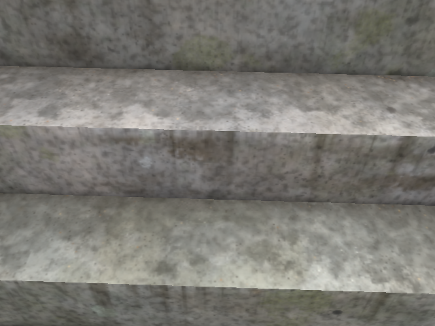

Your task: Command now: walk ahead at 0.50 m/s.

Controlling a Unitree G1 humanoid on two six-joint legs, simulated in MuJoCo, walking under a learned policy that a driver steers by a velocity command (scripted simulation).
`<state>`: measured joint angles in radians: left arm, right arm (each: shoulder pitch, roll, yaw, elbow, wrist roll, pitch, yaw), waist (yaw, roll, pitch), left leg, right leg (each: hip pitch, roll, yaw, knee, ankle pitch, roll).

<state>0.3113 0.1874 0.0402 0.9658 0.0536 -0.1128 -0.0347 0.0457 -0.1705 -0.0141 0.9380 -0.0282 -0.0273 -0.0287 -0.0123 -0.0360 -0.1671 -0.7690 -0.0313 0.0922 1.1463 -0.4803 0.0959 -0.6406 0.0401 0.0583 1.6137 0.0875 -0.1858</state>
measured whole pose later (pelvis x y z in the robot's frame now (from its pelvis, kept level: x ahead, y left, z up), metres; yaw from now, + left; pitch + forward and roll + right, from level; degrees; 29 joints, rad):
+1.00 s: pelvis +0.26 -0.02 +0.29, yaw +0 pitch +2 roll -1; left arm 0.11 0.17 0.01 0.97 0.02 -0.06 -0.11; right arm 0.17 -0.15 0.00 1.00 -0.01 -0.06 0.10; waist -0.02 -0.01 -0.05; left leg -0.39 0.01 0.01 0.61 -0.26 0.02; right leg -0.35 -0.02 -0.06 0.58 -0.27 -0.01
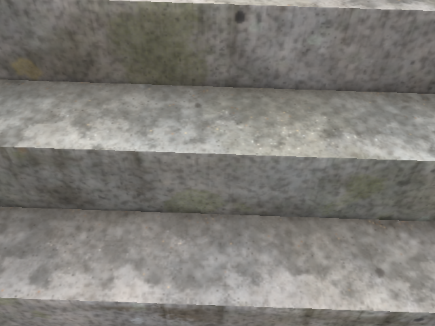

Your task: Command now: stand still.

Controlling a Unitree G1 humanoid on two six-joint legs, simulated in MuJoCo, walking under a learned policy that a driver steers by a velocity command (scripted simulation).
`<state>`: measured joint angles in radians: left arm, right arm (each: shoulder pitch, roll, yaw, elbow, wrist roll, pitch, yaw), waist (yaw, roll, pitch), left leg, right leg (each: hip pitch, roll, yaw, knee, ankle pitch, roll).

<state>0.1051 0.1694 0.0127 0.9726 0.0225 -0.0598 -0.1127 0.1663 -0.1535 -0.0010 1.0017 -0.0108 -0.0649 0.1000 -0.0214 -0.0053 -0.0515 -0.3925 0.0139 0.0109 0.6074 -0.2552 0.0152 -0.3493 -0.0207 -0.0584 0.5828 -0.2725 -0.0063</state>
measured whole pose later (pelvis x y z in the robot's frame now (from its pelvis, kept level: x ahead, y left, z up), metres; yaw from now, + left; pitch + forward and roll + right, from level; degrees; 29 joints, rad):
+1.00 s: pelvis +0.03 +0.00 +0.01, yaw -1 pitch +2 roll +0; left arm 0.29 0.18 0.01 1.02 0.02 -0.04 -0.09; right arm 0.28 -0.18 -0.02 1.00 -0.02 -0.04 0.09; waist 0.01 0.00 -0.04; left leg -0.27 0.00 0.04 0.48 -0.25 0.01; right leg -0.26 -0.03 -0.03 0.50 -0.28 0.00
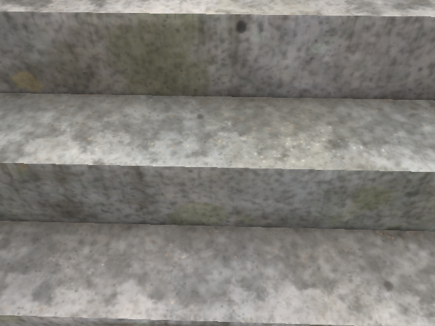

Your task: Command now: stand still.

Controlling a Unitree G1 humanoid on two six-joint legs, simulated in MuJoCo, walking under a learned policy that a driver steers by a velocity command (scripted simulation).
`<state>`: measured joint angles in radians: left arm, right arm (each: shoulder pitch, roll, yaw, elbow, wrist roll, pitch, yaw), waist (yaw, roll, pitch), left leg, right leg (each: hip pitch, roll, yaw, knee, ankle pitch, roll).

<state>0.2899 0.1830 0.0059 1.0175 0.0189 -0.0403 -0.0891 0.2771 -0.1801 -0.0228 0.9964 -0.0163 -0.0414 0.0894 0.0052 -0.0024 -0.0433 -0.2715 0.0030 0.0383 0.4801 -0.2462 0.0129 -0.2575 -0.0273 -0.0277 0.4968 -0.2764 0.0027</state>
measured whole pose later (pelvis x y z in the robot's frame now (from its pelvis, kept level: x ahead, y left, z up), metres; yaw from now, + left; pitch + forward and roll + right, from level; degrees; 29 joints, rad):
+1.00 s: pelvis +0.07 +0.02 +0.00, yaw +0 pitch +5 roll -1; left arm 0.45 0.12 0.00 1.11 0.06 0.01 -0.09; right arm 0.48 -0.13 -0.01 1.08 -0.05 -0.07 0.04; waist -0.02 0.02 -0.14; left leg -0.20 -0.01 0.04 0.44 -0.34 0.12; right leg -0.46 -0.02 -0.03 1.09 -0.35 -0.17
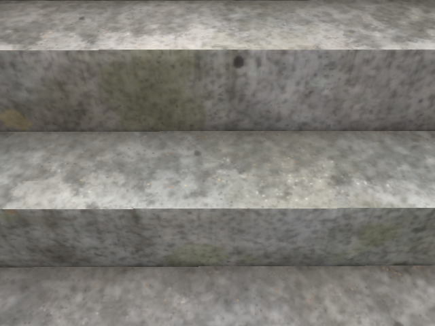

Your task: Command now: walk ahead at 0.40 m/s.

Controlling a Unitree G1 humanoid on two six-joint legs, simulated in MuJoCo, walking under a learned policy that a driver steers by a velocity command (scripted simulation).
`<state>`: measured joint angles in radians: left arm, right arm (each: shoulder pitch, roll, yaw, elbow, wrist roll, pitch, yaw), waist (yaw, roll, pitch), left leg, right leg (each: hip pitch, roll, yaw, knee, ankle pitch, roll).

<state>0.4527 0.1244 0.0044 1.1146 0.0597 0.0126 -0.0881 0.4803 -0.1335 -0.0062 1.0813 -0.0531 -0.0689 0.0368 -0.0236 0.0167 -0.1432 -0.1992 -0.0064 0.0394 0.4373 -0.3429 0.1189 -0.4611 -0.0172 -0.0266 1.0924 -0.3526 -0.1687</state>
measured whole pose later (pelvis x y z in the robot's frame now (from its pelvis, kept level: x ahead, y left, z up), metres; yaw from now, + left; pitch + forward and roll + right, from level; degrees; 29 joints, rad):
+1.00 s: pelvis +0.27 +0.01 +0.23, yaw -2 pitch +10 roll -5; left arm -0.03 0.08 -0.12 0.78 -0.01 0.11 -0.10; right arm 0.63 -0.05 0.04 1.25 -0.07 -0.06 0.13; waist 0.00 0.06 -0.21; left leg -0.06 0.04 0.02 0.17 -0.17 0.17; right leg -1.18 0.01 -0.13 1.60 -0.47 -0.19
